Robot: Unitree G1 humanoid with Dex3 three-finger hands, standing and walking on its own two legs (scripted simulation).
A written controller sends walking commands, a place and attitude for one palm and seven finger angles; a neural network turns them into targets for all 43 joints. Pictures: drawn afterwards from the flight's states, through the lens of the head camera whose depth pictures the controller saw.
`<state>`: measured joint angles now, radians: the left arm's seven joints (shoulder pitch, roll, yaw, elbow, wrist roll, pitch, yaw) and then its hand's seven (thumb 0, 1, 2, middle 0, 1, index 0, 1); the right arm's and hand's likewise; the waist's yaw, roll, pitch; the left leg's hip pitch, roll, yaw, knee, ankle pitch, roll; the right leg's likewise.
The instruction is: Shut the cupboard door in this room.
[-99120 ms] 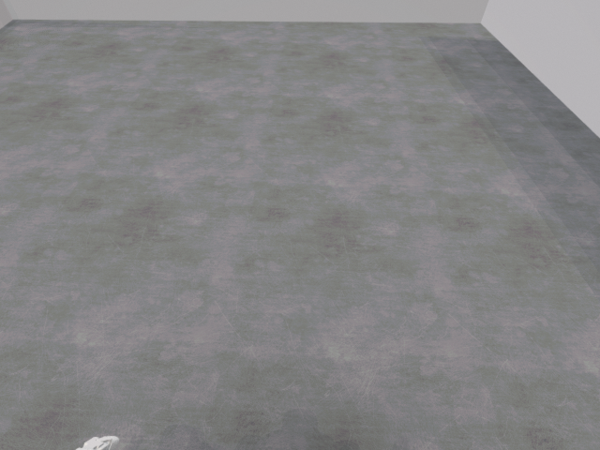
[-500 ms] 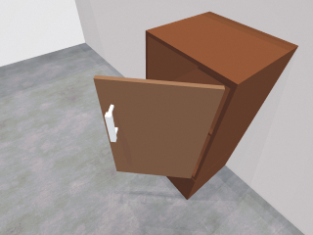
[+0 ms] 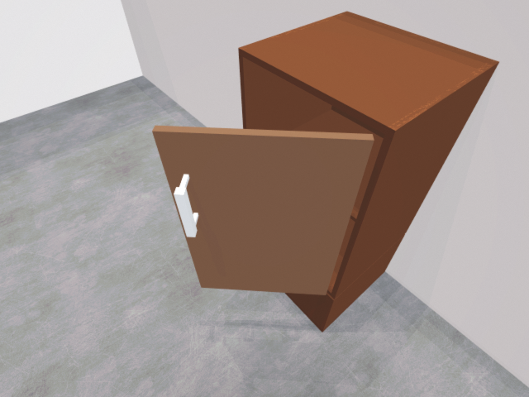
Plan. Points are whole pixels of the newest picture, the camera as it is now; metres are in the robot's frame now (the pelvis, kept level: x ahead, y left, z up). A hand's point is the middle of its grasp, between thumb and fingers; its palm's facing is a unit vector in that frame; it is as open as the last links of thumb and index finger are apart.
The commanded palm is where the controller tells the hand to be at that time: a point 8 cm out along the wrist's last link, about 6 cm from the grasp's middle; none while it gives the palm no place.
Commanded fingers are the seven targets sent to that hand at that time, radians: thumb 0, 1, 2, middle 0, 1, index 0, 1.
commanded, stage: come to a stop and stand still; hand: left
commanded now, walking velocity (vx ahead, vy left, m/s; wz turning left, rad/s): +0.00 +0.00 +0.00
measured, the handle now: (188, 206) +0.48 +0.19 -0.03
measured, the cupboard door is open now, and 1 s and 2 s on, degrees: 46 46 46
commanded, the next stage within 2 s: look again from close up in 0.32 s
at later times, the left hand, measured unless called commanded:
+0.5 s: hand out of the picture +0.03 +0.16 -0.16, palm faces -0.03 -0.98 -0.21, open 7.3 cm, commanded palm none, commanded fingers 0.00 0.90 0.90 -0.20 -0.30 -0.20 -0.30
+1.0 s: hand out of the picture +0.04 +0.14 -0.17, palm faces -0.01 -0.98 -0.21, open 7.3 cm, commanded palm none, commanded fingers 0.00 0.90 0.90 -0.20 -0.30 -0.20 -0.30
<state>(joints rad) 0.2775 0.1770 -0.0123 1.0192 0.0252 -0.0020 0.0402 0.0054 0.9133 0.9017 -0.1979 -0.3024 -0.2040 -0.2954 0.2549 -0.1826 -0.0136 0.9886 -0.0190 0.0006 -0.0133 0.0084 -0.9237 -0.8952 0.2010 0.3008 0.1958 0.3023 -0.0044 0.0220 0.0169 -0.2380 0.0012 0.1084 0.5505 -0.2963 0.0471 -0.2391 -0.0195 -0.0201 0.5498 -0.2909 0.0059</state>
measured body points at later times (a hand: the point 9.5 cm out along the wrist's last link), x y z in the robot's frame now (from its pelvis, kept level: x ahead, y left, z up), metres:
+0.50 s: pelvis +0.02 -0.01 +0.01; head +0.04 -0.02 +0.46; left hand +0.03 +0.21 -0.15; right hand +0.02 -0.24 -0.16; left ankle +0.00 +0.09 -0.73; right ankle +0.00 -0.13 -0.73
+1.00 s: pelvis +0.04 -0.03 +0.01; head +0.05 -0.04 +0.46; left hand +0.05 +0.20 -0.15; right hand +0.05 -0.26 -0.15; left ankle +0.00 +0.09 -0.73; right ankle +0.00 -0.13 -0.73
